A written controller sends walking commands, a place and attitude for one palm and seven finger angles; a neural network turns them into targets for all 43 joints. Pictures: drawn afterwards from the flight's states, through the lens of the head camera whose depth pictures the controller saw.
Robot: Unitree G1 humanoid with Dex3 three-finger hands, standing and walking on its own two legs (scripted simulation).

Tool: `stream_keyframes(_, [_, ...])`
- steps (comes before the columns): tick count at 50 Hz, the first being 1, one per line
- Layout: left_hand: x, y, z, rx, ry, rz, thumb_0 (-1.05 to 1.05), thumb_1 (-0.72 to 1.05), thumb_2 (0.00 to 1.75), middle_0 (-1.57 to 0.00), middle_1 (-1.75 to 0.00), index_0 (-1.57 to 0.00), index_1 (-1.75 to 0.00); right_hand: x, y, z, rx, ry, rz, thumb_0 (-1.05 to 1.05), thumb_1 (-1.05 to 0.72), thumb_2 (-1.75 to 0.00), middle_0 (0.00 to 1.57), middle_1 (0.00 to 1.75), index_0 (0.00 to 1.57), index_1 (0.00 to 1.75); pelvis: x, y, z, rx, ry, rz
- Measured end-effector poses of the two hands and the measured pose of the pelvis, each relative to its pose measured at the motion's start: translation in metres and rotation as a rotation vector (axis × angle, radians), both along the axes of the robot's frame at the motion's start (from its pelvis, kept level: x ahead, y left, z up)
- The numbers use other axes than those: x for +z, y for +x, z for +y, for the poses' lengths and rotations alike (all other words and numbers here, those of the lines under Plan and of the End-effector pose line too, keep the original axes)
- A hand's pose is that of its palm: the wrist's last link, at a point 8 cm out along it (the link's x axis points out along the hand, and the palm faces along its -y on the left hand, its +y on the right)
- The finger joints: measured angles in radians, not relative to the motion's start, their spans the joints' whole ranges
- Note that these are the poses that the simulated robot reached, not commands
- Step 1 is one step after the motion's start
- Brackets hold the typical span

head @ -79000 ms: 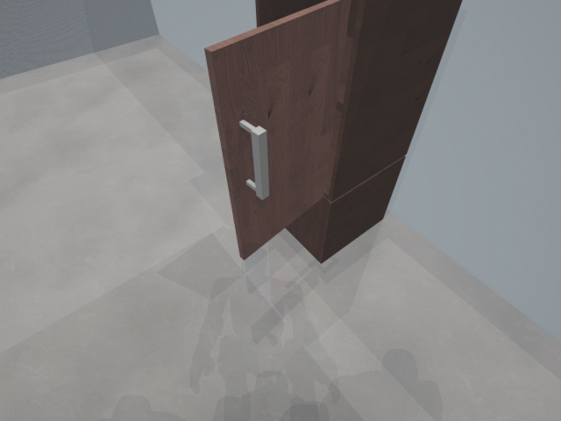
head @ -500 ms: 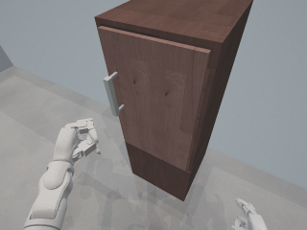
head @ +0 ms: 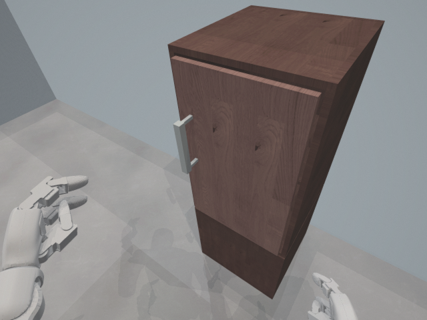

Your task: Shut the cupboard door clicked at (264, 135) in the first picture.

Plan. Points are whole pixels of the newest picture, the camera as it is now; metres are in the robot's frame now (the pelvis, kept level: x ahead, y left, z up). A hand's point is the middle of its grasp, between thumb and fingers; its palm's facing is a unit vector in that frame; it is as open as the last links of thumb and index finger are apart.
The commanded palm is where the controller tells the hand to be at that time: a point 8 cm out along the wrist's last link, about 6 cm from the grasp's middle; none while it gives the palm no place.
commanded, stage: draw the hand back to the body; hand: left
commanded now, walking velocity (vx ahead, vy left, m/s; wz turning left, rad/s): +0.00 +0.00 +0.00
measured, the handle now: (187, 145) +0.56 +0.15 +0.01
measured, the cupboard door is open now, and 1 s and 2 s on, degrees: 0 0 0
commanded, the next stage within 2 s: step back with the hand held close in 0.48 s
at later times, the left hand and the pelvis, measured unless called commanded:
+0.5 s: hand (46, 240) +0.17 +0.26 +0.16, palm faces +0.44 -0.81 -0.39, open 7.4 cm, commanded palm +0.13 +0.30 +0.17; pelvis -0.01 +0.00 +0.00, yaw +0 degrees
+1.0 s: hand (40, 239) +0.18 +0.27 +0.16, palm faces +0.35 -0.80 -0.50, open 7.4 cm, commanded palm +0.12 +0.31 +0.17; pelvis -0.03 +0.02 -0.01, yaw -2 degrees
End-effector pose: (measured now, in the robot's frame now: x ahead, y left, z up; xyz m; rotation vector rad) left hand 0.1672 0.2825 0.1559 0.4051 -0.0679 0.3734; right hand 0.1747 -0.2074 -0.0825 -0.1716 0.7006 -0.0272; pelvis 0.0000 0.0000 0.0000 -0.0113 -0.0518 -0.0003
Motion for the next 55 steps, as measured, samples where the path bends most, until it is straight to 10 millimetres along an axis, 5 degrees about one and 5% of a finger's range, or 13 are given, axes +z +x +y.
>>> stream_keyframes(9, [0.024,-0.032,0.021,0.073,0.099,-0.047,0.01,0.89,0.9,-0.34,-0.45,-0.34,-0.45,-0.002,-0.011,-0.012,-0.03,-0.022,0.002,0.01,-0.91,-0.9,0.2,0.3,0.2,0.3,-0.001,-0.003,0.002,0.0,-0.003,-0.005])
stream_keyframes(16, [0.014,-0.037,0.019,0.085,0.053,-0.052,0.01,0.89,0.9,-0.24,-0.35,-0.25,-0.34,0.001,-0.013,-0.015,-0.029,-0.039,-0.015,0.02,-0.91,-0.9,0.2,0.3,0.2,0.3,-0.001,-0.01,0.002,0.005,-0.001,-0.011])
stream_keyframes(37, [0.022,-0.032,0.02,0.048,0.112,-0.085,0.01,0.89,0.9,-0.21,-0.31,-0.21,-0.3,0.002,-0.022,-0.019,-0.065,-0.038,-0.009,0.01,-0.91,-0.9,0.2,0.3,0.21,0.3,-0.002,-0.015,0.003,-0.009,-0.016,0.029])
stream_keyframes(46, [0.018,-0.023,0.022,-0.032,0.151,-0.054,0.01,0.89,0.9,-0.21,-0.31,-0.21,-0.3,0.0,-0.044,-0.033,-0.166,-0.088,0.041,0.01,-0.91,-0.9,0.2,0.3,0.21,0.3,-0.005,-0.024,0.014,-0.031,-0.004,0.062])
stream_keyframes(55, [0.023,-0.045,0.031,-0.06,0.195,-0.098,0.01,0.89,0.9,-0.21,-0.31,-0.22,-0.3,0.003,-0.075,-0.027,-0.189,-0.105,0.037,0.01,-0.91,-0.9,0.2,0.3,0.2,0.3,-0.01,-0.047,0.021,-0.041,-0.003,0.063])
